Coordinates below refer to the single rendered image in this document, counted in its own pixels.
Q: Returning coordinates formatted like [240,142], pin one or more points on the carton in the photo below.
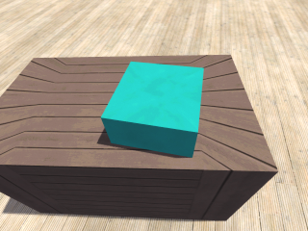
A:
[156,107]

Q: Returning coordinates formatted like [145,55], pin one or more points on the pedestal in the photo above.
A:
[56,156]

